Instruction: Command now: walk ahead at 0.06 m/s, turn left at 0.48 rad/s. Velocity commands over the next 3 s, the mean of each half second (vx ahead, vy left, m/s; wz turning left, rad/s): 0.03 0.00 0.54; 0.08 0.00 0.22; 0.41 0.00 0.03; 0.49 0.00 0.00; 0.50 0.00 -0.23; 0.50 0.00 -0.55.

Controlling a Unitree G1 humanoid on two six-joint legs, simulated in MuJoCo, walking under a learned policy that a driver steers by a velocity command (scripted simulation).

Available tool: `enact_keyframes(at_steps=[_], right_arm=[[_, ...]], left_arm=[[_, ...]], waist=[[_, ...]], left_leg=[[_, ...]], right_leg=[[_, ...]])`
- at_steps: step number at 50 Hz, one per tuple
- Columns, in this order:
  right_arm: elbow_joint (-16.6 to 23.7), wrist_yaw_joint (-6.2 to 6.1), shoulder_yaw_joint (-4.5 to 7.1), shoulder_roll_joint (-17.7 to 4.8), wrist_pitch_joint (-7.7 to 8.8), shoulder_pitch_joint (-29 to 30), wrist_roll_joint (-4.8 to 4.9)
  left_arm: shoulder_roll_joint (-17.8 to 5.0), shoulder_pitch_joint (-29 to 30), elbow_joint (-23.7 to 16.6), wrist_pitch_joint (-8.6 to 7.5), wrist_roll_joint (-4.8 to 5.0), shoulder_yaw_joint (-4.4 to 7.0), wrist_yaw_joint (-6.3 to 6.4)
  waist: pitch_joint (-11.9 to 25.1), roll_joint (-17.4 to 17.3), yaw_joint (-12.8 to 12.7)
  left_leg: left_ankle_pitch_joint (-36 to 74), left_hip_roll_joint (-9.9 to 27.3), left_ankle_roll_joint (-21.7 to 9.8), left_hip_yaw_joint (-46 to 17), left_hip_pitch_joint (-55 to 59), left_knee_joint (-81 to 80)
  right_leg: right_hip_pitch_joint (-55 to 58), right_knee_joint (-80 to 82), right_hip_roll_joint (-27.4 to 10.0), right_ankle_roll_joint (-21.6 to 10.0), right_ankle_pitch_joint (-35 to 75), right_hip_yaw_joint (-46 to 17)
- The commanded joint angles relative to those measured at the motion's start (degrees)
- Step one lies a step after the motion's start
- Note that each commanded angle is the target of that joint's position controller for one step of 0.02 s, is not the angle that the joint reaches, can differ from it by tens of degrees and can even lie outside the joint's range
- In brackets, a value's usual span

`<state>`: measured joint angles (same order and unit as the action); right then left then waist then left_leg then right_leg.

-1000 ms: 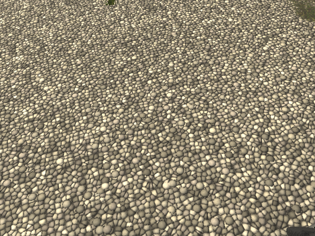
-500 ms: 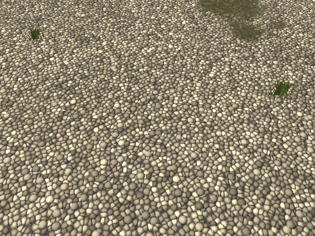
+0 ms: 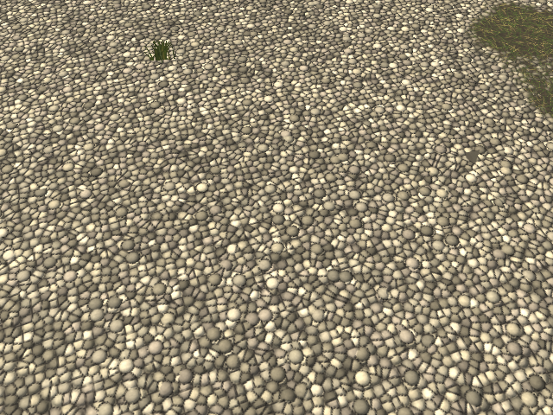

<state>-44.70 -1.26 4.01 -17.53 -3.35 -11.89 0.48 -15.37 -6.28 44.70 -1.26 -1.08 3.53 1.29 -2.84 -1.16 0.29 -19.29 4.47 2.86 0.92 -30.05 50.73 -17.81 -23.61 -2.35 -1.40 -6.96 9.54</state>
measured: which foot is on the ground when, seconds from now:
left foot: up 0.00-0.08, down 0.10-0.58, up 0.60-0.88, down 0.90-1.00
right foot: down 0.00-0.10, up 0.12-0.56, down 0.58-0.92, up 0.94-1.00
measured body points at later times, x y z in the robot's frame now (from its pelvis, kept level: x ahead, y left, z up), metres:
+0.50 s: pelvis +0.03 +0.03 +0.00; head +0.07 +0.05 +0.45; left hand +0.11 +0.34 -0.11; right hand +0.26 -0.21 -0.08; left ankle +0.03 +0.12 -0.74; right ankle +0.09 -0.12 -0.71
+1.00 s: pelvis +0.05 +0.03 +0.00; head +0.06 +0.04 +0.45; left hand +0.06 +0.32 -0.12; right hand +0.25 -0.19 -0.11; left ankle -0.03 +0.12 -0.74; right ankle +0.08 -0.10 -0.71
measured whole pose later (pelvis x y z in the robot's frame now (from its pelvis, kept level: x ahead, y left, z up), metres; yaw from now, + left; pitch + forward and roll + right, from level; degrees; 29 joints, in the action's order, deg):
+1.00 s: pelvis +0.05 +0.03 +0.00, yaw +23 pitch +1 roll +0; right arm -42.2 -0.8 2.6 -15.0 0.4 -16.3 -0.1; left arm -16.1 -10.8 49.0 -1.7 1.3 2.4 -0.3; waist 0.0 1.4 0.1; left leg -18.7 -0.9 -1.1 -1.9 -9.3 27.4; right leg -18.8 -43.4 -0.5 -0.8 -26.2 -0.7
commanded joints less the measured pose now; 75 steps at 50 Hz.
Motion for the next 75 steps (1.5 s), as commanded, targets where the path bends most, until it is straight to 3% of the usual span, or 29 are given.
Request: enact_keyframes(at_steps=[1,5,6,7,8,10,18,28,29,30,31,32,34,40,43,45,46,47,48,50,57,61,64,65,66,67,68,70,75], right_arm=[[3.98,0.91,1.32,-4.55,-0.06,-2.46,-0.04],[3.59,1.35,2.75,-6.57,0.14,-6.34,-0.75],[4.76,0.24,4.27,-13.07,0.37,-6.91,-0.84],[6.87,0.27,4.42,-16.49,1.10,-5.47,-2.05],[6.85,0.77,4.03,-14.27,2.43,-6.15,-2.83],[7.59,0.46,3.30,-11.16,3.71,-0.69,-0.99],[9.52,-1.45,2.90,-9.98,2.51,-0.56,0.08],[11.55,-0.83,2.38,-8.93,0.87,3.76,0.77],[11.37,-0.94,1.85,-7.29,0.90,2.06,0.35],[11.41,-0.73,0.87,-4.17,1.20,-1.08,-0.86],[12.84,-0.79,1.85,-7.15,1.75,0.88,-0.58],[11.46,-0.93,3.05,-11.11,1.99,0.38,-0.64],[9.18,-1.07,3.37,-9.85,1.33,-0.67,-0.22],[9.36,-0.42,0.04,-1.98,1.32,2.98,-0.15],[7.76,-0.06,0.58,-3.97,1.72,1.62,0.61],[6.89,-0.27,0.78,-5.22,2.43,-0.79,0.34],[6.14,-0.59,0.96,-6.37,2.87,-5.16,0.18],[4.09,-0.20,2.55,-11.69,3.22,-9.51,-0.72],[4.35,0.48,2.71,-11.93,4.09,-11.07,-0.73],[3.87,0.22,1.62,-8.61,6.09,-10.63,-1.01],[4.14,0.48,1.65,-8.10,6.80,-9.17,0.33],[3.15,0.86,2.27,-9.82,6.92,-10.34,0.94],[2.81,0.68,1.69,-8.49,6.59,-9.75,0.53],[3.30,0.51,0.65,-5.83,6.54,-10.35,-0.13],[6.06,0.30,-0.90,-0.66,7.31,-14.30,0.09],[5.66,0.02,-0.19,-3.91,8.25,-13.09,1.21],[6.23,0.42,0.75,-7.18,8.63,-9.78,2.68],[6.27,0.48,0.69,-6.69,8.85,-5.67,1.43],[5.72,0.80,0.54,-3.98,7.10,-4.86,0.07]], left_arm=[[-9.76,3.63,-3.22,0.02,0.83,2.45,0.53],[-8.00,0.99,-0.61,1.46,2.30,2.30,0.40],[-4.88,-1.05,-0.98,1.67,0.46,1.59,0.05],[-5.42,3.09,-3.72,1.53,-0.31,1.67,0.50],[-7.40,6.57,-4.27,1.52,0.24,2.25,0.79],[-7.70,4.19,-2.42,1.87,0.91,2.91,1.51],[-5.59,4.75,-2.19,0.94,1.27,2.32,1.06],[-7.29,-1.61,-0.45,-0.81,1.46,2.43,-1.41],[-9.35,-2.34,-0.45,-0.78,0.68,2.84,-1.35],[-13.09,-1.20,-1.37,-0.39,-0.25,3.28,-0.95],[-12.83,-0.86,-1.12,-0.37,-1.57,3.03,-1.09],[-11.05,0.45,-2.11,-0.70,-1.03,2.55,-1.08],[-8.99,2.95,-2.24,-0.74,0.69,1.86,-0.77],[-8.13,0.32,0.21,0.66,0.86,0.96,-0.40],[-11.67,-2.25,1.14,1.37,2.09,1.61,-0.62],[-10.13,-2.86,1.36,0.72,2.06,0.92,-0.90],[-7.07,-0.62,0.56,-0.11,1.41,-0.09,-1.30],[-3.30,1.79,-1.54,-1.31,1.52,-0.92,-1.45],[-6.17,6.33,-3.14,-2.36,2.03,-0.44,-1.40],[-9.05,5.65,-3.02,-3.21,3.42,1.09,-1.79],[-4.03,7.83,-2.89,-4.36,1.95,-0.68,-4.54],[-6.74,7.31,-3.62,-3.85,2.65,-0.50,-4.69],[-10.41,-4.40,-0.16,-3.64,2.54,1.41,-3.70],[-13.30,-12.99,1.78,-3.70,2.44,2.60,-3.12],[-20.15,-19.13,2.66,-3.43,1.16,3.92,-3.04],[-15.87,-17.80,2.41,-3.95,1.73,2.63,-3.52],[-13.12,-13.21,1.72,-4.13,1.72,1.65,-3.43],[-9.69,-7.85,0.46,-4.10,0.88,0.76,-3.32],[-8.62,-6.73,0.87,-5.19,0.98,0.51,-2.81]], waist=[[8.41,8.05,0.98],[6.62,2.58,2.71],[5.39,-13.66,0.46],[4.41,-18.39,1.58],[6.66,-11.53,3.65],[6.65,-5.92,0.39],[9.13,-6.49,0.70],[9.52,-7.36,-1.55],[9.86,-3.85,-0.87],[9.92,9.69,2.24],[7.02,17.10,1.40],[6.03,11.69,0.53],[4.90,8.23,1.54],[7.07,11.45,-1.59],[4.19,11.69,-1.87],[3.35,9.30,-0.38],[4.70,5.52,1.72],[5.00,-9.05,2.05],[0.46,-12.00,5.42],[-4.39,-9.42,3.92],[-1.65,-6.53,3.60],[-2.80,-6.94,2.14],[2.35,-4.90,-4.32],[8.50,-0.59,-7.98],[16.04,17.62,-6.90],[15.60,16.41,-6.99],[8.51,12.81,-5.54],[2.97,5.76,-3.08],[0.75,4.93,-0.07]], left_leg=[[1.08,0.56,-1.54,0.53,8.77,-4.32],[11.25,-2.26,-6.81,0.43,18.81,-23.01],[29.22,10.22,-11.89,-17.45,24.04,-29.55],[33.21,18.25,-22.33,-30.85,23.32,-32.60],[27.90,16.26,-22.84,-29.01,22.13,-33.61],[22.87,10.87,-16.38,-21.52,22.57,-32.16],[25.14,6.89,-15.30,-20.24,25.33,-30.19],[24.02,2.99,-12.12,-26.11,19.95,-24.45],[15.73,0.27,-9.30,-23.79,15.67,-21.25],[-3.31,-7.49,-5.86,-15.45,8.41,-10.42],[-18.11,-11.24,-3.06,-10.43,1.52,-1.43],[-17.19,-9.17,-1.39,-11.96,0.79,8.20],[-11.81,-8.80,0.57,-12.23,-0.53,13.36],[-6.40,-4.73,2.65,-3.63,10.64,-9.12],[1.86,-6.98,0.29,1.27,18.79,-24.19],[2.58,-5.56,-3.28,-0.84,27.01,-28.05],[2.00,-0.21,-5.94,-7.31,33.13,-28.53],[-10.65,6.20,-11.22,-19.03,32.82,-32.16],[-15.97,13.17,-16.63,-31.46,31.42,-39.92],[-15.39,14.68,-18.08,-32.86,31.73,-42.12],[6.62,6.51,-13.48,-12.23,26.03,-43.17],[5.93,9.64,-12.96,-12.37,22.53,-43.01],[20.39,6.89,-9.60,-7.83,20.32,-29.63],[20.34,3.26,-7.18,-3.98,14.67,-14.52],[-0.59,-5.75,-2.43,-0.23,-3.06,9.38],[-12.47,-6.45,-2.49,-8.10,-9.70,19.19],[-8.96,-2.81,-3.87,-7.98,-14.30,22.39],[-0.31,1.72,-5.09,-5.97,-12.15,18.15],[9.16,4.08,-3.27,-4.95,-8.50,9.27]], right_leg=[[3.28,8.82,-17.15,-11.28,4.06,-8.98],[1.03,-4.14,-12.36,-3.08,-5.51,-3.71],[-9.64,-21.15,-4.74,3.09,-18.26,2.79],[-21.02,-34.15,3.05,5.65,-32.07,-3.54],[-21.70,-40.81,2.40,4.59,-30.43,-10.31],[-22.33,-41.23,0.58,3.38,-20.72,-12.92],[-16.18,-26.70,2.96,5.90,-11.98,-14.13],[4.00,1.98,3.47,2.97,-1.52,-12.65],[9.61,4.10,-1.93,0.91,3.83,-16.68],[14.16,5.08,-12.85,-4.20,15.37,-27.87],[9.84,6.53,-19.87,-14.21,18.83,-37.65],[8.91,6.68,-19.53,-16.06,16.77,-36.31],[9.70,4.86,-13.40,-11.64,13.75,-27.94],[11.03,3.96,-8.29,-9.95,12.71,-19.56],[5.82,6.66,-7.97,-9.51,-13.26,-22.22],[-0.65,5.93,-7.05,-6.75,-20.44,-22.69],[-6.30,-0.32,-4.88,-4.27,-20.23,-20.00],[-12.72,-12.33,3.67,-0.08,-19.78,-7.92],[-19.17,-19.70,3.60,0.94,-23.00,-7.77],[-27.32,-32.32,-0.52,-0.46,-23.78,-11.93],[-14.48,-15.38,-0.34,1.24,-3.38,-7.34],[-6.72,-9.67,0.40,0.44,0.41,-7.77],[8.71,-7.14,2.75,-2.43,-1.35,-6.26],[20.58,-6.24,-1.99,-4.71,-3.63,-11.88],[34.83,2.81,-16.93,-13.60,-20.81,-40.42],[32.90,11.94,-19.08,-15.28,-31.70,-54.49],[27.53,11.97,-18.91,-13.35,-31.91,-47.83],[17.23,12.01,-14.20,-11.26,-19.09,-35.34],[9.48,17.39,-10.13,-12.08,-3.89,-23.20]])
